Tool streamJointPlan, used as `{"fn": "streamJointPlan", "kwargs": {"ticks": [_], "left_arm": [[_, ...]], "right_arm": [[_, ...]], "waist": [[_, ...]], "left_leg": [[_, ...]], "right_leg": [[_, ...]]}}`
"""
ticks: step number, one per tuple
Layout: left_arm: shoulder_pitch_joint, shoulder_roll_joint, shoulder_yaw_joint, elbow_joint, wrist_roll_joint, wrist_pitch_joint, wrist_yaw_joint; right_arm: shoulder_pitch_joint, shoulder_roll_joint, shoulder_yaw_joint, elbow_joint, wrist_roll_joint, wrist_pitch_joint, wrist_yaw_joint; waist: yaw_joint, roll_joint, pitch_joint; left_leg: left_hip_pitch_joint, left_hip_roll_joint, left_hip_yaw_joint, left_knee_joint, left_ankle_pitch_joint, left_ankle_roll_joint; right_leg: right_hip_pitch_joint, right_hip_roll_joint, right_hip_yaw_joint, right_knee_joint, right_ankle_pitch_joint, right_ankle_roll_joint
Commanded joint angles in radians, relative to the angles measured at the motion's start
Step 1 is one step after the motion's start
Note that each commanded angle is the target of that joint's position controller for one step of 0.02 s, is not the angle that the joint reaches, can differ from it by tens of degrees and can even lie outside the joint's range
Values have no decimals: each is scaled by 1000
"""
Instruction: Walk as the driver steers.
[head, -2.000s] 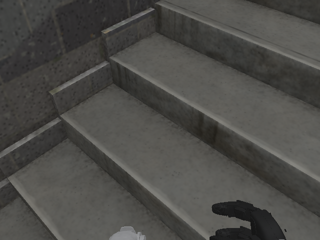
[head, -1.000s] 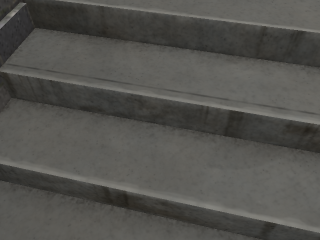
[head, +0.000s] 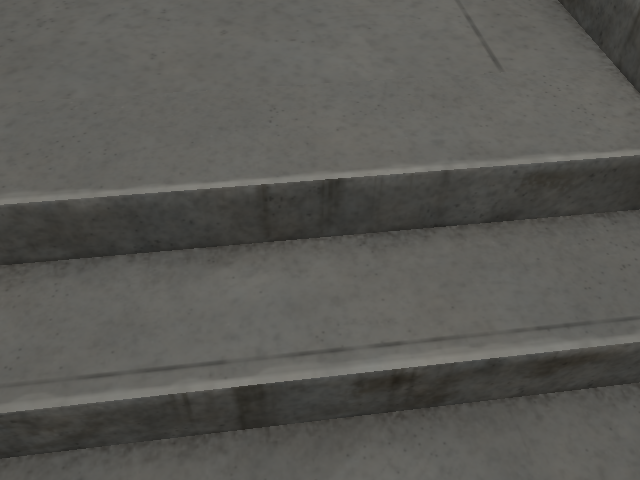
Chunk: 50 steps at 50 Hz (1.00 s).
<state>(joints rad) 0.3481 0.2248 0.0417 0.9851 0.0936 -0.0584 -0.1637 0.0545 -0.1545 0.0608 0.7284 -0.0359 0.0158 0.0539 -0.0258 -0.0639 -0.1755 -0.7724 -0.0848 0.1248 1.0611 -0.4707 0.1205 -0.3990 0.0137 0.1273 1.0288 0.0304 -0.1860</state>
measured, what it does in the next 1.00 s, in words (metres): climbs: right foot 0.15 m higher, then left foot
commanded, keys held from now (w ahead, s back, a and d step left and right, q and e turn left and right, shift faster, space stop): w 0.30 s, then no key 0.46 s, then q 0.24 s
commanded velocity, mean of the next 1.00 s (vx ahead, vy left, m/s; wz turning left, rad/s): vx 0.26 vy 0.00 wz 0.04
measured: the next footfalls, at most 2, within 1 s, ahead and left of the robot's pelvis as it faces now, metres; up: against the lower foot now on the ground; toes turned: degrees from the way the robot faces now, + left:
right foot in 0.38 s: +0.41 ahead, -0.14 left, +0.15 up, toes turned -5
left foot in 0.82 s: +0.44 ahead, +0.08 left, +0.15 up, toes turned +3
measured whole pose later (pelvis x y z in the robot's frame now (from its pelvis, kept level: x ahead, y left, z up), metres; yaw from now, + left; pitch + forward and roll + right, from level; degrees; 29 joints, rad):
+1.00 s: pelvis +0.36 -0.04 +0.22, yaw +5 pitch +3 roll -2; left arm 0.03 0.21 0.06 0.78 0.02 -0.10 -0.02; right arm 0.17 -0.20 -0.05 0.91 -0.01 -0.06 0.00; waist -0.04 0.01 -0.04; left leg -0.47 0.02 -0.04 0.70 -0.28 0.04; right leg -0.32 0.00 -0.19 0.59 -0.31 -0.06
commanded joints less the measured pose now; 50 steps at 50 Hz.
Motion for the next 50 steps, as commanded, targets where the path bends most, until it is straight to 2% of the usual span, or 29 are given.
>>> {"fn": "streamJointPlan", "kwargs": {"ticks": [1,2,4,5,6,8,12,14,15,17,19,20,21,22,23,24,26,28,29,31,34,37,40,41,42,43,44,46,50], "left_arm": [[-73,9,3,-90,-50,0,43],[-118,-2,-9,-116,-41,-4,71],[-114,-65,-46,-139,-33,18,101],[-120,-74,-50,-149,-42,31,99],[-174,-58,-52,-174,-63,31,99],[-312,-93,-82,-212,-82,25,83],[-555,-36,-95,-303,-64,25,102],[-739,-64,-106,-370,-43,76,104],[-687,-95,-109,-360,-32,89,95],[-628,-65,-95,-360,-49,102,68],[-497,-24,-74,-316,-56,82,70],[-345,18,-52,-268,-59,68,91],[-192,64,-50,-213,-84,55,101],[109,94,-30,-139,-22,75,115],[170,175,15,-83,-1,51,122],[55,182,18,-62,-17,12,129],[-159,13,-17,-29,-44,-7,118],[-280,-136,-68,-23,-49,-11,107],[-276,-156,-76,-12,-37,-16,105],[-326,-145,-72,-42,-40,-30,104],[-453,15,-44,-159,-39,-49,104],[-442,94,-29,-193,-74,-63,112],[-301,15,-18,-119,-110,-78,67],[-250,-8,-20,-96,-137,-71,44],[-171,-28,-23,-82,-136,-57,23],[14,15,14,-105,-100,-47,54],[-39,68,25,-138,-78,-55,95],[-248,125,51,-231,-55,-43,149],[-293,87,58,-258,-67,-49,171]], "right_arm": [[468,-125,-69,246,-40,-59,-1],[372,-13,-41,289,-34,-77,10],[264,114,1,347,-43,-86,19],[213,106,-8,330,-31,-89,19],[196,101,-9,326,-46,-91,16],[276,45,-13,339,-103,-97,3],[599,-12,-7,451,-102,-114,-1],[599,-2,3,428,-59,-114,29],[484,-17,1,368,-29,-127,44],[486,-156,-27,354,13,-163,45],[515,-245,-70,362,34,-172,44],[500,-257,-92,366,14,-165,50],[683,-112,-64,365,-61,-164,60],[608,-86,-68,360,-37,-134,78],[504,-83,-104,363,17,-110,81],[456,-95,-130,348,39,-110,61],[338,-40,-112,291,5,-108,28],[286,15,-88,245,11,-85,7],[289,8,-83,235,10,-76,-2],[275,20,-73,244,16,-78,18],[359,-99,-102,299,22,-89,62],[235,-138,-116,241,-20,-103,44],[184,-88,-96,203,4,-79,6],[183,-83,-94,202,24,-80,-7],[192,-97,-97,207,39,-88,-25],[21,-207,-111,133,57,-98,-46],[-91,-218,-127,75,52,-108,-54],[-49,-157,-127,84,35,-115,-51],[180,-115,-134,115,10,-83,-66]], "waist": [[-83,158,135],[-11,42,105],[98,-22,65],[123,37,102],[128,51,111],[92,142,141],[-45,91,122],[-71,150,162],[-6,201,165],[57,223,86],[91,251,50],[119,264,-34],[65,7,-342],[212,-147,-396],[223,-157,-198],[155,-58,-56],[42,98,-3],[-57,105,-13],[-80,103,-26],[-124,98,-35],[-159,38,-8],[-119,40,38],[-68,15,85],[-68,38,85],[-25,34,40],[180,151,-36],[157,165,-58],[84,130,25],[-5,-69,69]], "left_leg": [[566,293,-862,-630,-86,226],[539,282,-707,-604,91,196],[466,225,-436,-620,231,106],[429,206,-324,-667,265,96],[335,186,-268,-712,236,83],[215,185,-257,-811,210,104],[552,241,-309,-825,275,100],[421,317,-312,-973,389,131],[319,319,-236,-1000,561,127],[384,320,-178,-904,1343,150],[719,315,-137,-740,1755,82],[710,317,-133,-586,1803,38],[364,248,-208,-317,1456,-19],[137,64,-255,-23,511,-51],[7,10,-401,524,368,-54],[-67,9,-453,714,412,-46],[-187,-8,-420,908,404,10],[-210,49,-401,825,372,60],[-237,59,-377,773,364,47],[-165,140,-294,628,311,-20],[250,129,-122,570,366,-151],[370,178,-134,77,393,-232],[294,214,-175,-371,301,-257],[338,196,-139,-567,423,-231],[415,187,-158,-593,588,-183],[400,168,-205,-479,798,-52],[355,188,-236,-481,722,20],[231,162,-264,-518,443,24],[241,97,-160,-189,129,-71]], "right_leg": [[-866,129,225,1059,18,-72],[-896,115,228,1082,0,-102],[-911,32,150,1042,10,-119],[-916,6,67,1016,-116,-103],[-872,-13,-5,983,-154,-94],[-841,-48,-113,1085,-184,-85],[-1050,-118,-144,744,-98,-45],[-838,-143,-213,519,-237,3],[-610,-115,-265,452,-284,12],[-351,-3,-345,349,-294,47],[-279,65,-354,-14,-306,47],[-75,61,-278,-103,-211,20],[466,-109,84,-69,149,-167],[600,-274,513,-425,71,-268],[361,-341,709,-606,-160,-247],[195,-303,604,-620,-245,-159],[77,-283,374,-579,-33,-129],[5,-238,159,-605,200,-55],[16,-215,56,-592,339,-42],[-42,-134,-132,-609,295,9],[-366,-32,-285,-709,325,45],[-204,-92,-213,-699,228,15],[136,-247,-69,-547,309,-47],[187,-242,-62,-496,303,-33],[222,-218,-60,-466,236,16],[286,-102,-153,-439,35,67],[275,-65,-196,-439,-59,81],[256,-100,-204,-497,-187,34],[231,-397,37,-700,-13,-147]]}}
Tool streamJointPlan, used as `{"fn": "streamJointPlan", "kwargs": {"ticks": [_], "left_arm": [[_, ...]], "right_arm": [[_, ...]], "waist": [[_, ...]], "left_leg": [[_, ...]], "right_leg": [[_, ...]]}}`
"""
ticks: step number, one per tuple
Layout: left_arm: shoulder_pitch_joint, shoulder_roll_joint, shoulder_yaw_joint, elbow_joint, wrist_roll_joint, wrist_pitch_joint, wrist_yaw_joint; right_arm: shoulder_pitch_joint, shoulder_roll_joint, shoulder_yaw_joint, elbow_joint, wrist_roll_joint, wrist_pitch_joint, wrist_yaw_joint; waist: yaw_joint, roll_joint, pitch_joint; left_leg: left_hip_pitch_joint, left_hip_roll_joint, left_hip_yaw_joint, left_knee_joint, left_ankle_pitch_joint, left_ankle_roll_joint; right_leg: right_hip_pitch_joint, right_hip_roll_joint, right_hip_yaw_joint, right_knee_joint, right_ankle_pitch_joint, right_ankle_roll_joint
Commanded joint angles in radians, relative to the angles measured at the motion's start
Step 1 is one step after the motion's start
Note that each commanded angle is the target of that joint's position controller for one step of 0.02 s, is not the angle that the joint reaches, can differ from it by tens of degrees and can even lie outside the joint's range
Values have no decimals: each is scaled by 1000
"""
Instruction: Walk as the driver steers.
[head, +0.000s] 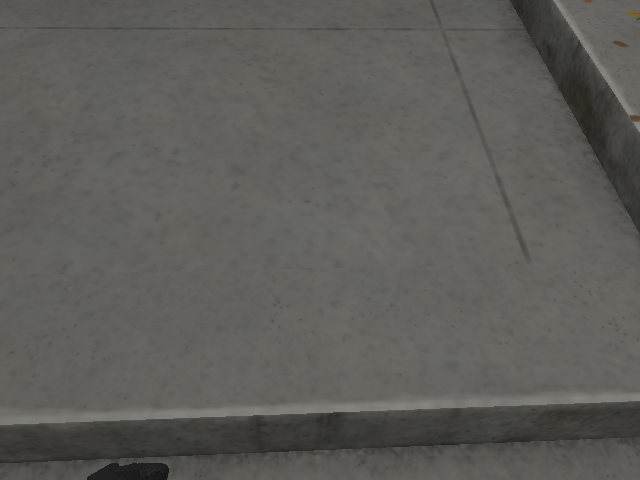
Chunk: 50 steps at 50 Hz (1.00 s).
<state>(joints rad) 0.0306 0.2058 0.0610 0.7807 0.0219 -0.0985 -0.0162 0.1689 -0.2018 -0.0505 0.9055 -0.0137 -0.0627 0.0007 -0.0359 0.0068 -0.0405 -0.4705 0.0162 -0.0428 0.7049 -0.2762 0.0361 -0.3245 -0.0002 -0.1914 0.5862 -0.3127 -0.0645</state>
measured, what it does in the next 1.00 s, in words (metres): steps on the spot, turning left: left foot, then right foot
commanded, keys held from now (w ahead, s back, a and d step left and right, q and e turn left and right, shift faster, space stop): q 0.44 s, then no key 0.24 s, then w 0.32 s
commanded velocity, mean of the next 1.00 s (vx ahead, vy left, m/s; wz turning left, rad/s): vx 0.08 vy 0.00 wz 0.34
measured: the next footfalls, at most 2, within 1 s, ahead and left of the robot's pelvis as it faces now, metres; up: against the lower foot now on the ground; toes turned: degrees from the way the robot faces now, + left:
left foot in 0.22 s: +0.02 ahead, +0.17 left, +0.00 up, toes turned +9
right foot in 0.84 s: +0.04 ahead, -0.06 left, +0.00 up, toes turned +18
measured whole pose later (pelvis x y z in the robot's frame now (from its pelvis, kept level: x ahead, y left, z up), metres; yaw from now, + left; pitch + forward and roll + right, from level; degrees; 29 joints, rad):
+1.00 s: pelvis +0.04 +0.06 +0.01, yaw +20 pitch +6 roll -1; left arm 0.37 0.19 0.02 0.77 0.07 -0.10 -0.03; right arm 0.21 -0.24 -0.04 0.80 -0.04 -0.05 0.02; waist 0.05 -0.01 -0.12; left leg -0.66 -0.11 -0.12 1.40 -0.40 0.09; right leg -0.22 0.02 -0.04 0.49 -0.38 -0.06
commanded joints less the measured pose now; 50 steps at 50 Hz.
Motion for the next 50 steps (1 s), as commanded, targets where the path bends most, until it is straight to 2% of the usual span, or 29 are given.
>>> {"fn": "streamJointPlan", "kwargs": {"ticks": [1,3,5,7,8,9,10,11,12,13,14,15,16,17,18,20,21,26,30,34,38,40,42,43,44,46,47,49,50], "left_arm": [[-3,116,46,-71,21,-15,40],[-9,123,58,-70,32,-21,68],[-94,109,52,-78,30,-15,92],[-187,130,46,-81,8,-1,108],[-218,158,60,-94,-9,22,100],[-189,206,79,-92,4,46,77],[-116,226,85,-61,35,67,53],[-4,125,59,-20,51,74,31],[133,-36,16,-57,25,69,26],[126,13,17,-114,-27,40,23],[-61,49,21,-121,-48,38,19],[-111,97,30,-133,-34,37,30],[-52,154,51,-105,-17,38,45],[-19,127,44,-105,6,33,47],[33,112,33,-110,21,31,37],[63,128,38,-120,10,35,33],[63,125,35,-130,6,40,35],[83,159,24,-132,11,60,51],[117,166,21,-118,18,58,45],[158,109,4,-105,26,63,4],[165,73,-17,-108,41,68,-69],[128,92,-14,-144,14,49,-61],[158,99,-18,-164,0,13,-33],[209,96,-22,-158,2,-4,-23],[246,134,-10,-136,9,-13,-19],[396,195,19,-59,14,-9,-16],[497,165,15,-37,28,-10,-7],[518,90,-19,16,61,-6,-13],[499,10,-53,39,69,2,-20]], "right_arm": [[89,-61,-19,-70,-4,1,-16],[5,-55,-14,-130,-21,14,-14],[-72,-32,1,-198,-17,16,26],[-78,-14,9,-232,-21,16,75],[-49,-1,9,-199,10,7,96],[8,2,7,-162,36,-10,104],[85,-25,-6,-129,37,-30,94],[140,-104,-33,-118,11,-46,66],[275,-332,-92,-120,-16,-63,13],[321,-392,-109,-143,-21,-87,7],[321,-312,-99,-82,-53,-93,23],[220,-269,-84,-97,-41,-83,42],[71,-205,-54,-153,-21,-64,53],[-30,-160,-33,-181,-1,-45,55],[-87,-121,-18,-218,-6,-24,47],[-88,-97,0,-274,-25,-15,22],[-37,-115,-2,-279,-27,-14,13],[110,-109,20,-279,-14,-32,25],[61,-103,39,-316,-2,-31,35],[-65,-121,46,-348,19,-38,31],[58,-203,-4,-239,54,-21,53],[49,-213,-13,-215,45,-8,55],[25,-169,2,-194,19,-12,42],[3,-137,14,-188,13,-14,35],[-8,-99,20,-201,-4,-21,32],[-134,-84,12,-239,-31,-4,33],[-199,-100,3,-239,-34,-2,20],[-131,-50,12,-212,-31,-14,3],[-137,-45,8,-213,-36,-20,4]], "waist": [[2,-148,-48],[30,-110,-55],[19,-16,-76],[-41,14,-90],[-45,-11,-76],[-7,-54,-64],[0,-71,-52],[3,17,-80],[48,293,-176],[-25,306,-249],[-99,229,-132],[-77,176,-105],[-9,113,-86],[63,81,-50],[97,35,-48],[89,3,-103],[66,62,-126],[-3,93,-121],[8,72,-111],[68,80,-92],[-6,132,-10],[-10,119,-27],[25,129,-64],[50,114,-75],[48,12,-61],[122,-167,-35],[195,-163,3],[150,-136,11],[132,-88,25]], "left_leg": [[-104,20,-31,346,-177,-3],[-224,50,-84,745,-382,-47],[-246,43,-39,784,-395,-53],[-106,88,36,268,-298,-48],[25,43,114,-32,-199,-55],[177,-27,174,-174,29,-55],[285,-62,138,-251,200,-42],[359,-45,45,-297,338,7],[545,248,-334,-218,1259,266],[711,411,-647,-295,1293,436],[651,356,-538,-272,1057,381],[524,294,-401,-222,864,308],[357,268,-330,-224,806,277],[195,235,-295,-258,765,271],[124,202,-261,-281,698,265],[176,190,-274,-290,635,277],[214,180,-285,-287,653,288],[319,200,-329,-257,644,307],[260,184,-364,-264,485,297],[127,108,-338,-273,263,210],[176,136,-497,-355,-349,232],[227,170,-590,-371,-383,271],[185,167,-592,-349,-342,265],[121,146,-538,-311,-295,244],[14,60,-372,-225,-226,182],[-384,-146,-39,174,-189,25],[-612,-127,-43,519,-254,0],[-784,-124,-113,1108,-140,59],[-834,-122,-139,1131,-66,104]], "right_leg": [[165,-469,392,-281,432,-297],[209,-514,378,-319,571,-277],[246,-398,196,-295,597,-192],[271,-233,-4,-214,525,-68],[250,-173,-58,-146,494,-56],[166,-180,-53,-138,438,-71],[109,-229,-14,-87,311,-53],[62,-222,-21,54,163,5],[-158,-90,-66,357,-283,128],[-371,49,104,553,-415,191],[-541,51,207,874,-366,182],[-591,39,258,1136,-308,154],[-546,19,288,1246,-208,120],[-476,8,294,1248,-130,87],[-430,4,292,1193,-59,83],[-448,11,286,1124,28,146],[-456,33,264,1161,36,185],[-591,11,261,1142,10,248],[-546,-12,263,1056,38,256],[-312,-56,205,651,45,266],[-188,-44,138,116,-218,223],[-134,-22,139,-50,-107,156],[-17,-36,177,-68,-5,52],[78,-59,198,-78,33,-1],[153,-128,308,-101,-14,-126],[440,-310,689,-310,-57,-346],[541,-400,788,-354,23,-384],[505,-361,648,-285,215,-306],[489,-328,551,-295,201,-266]]}}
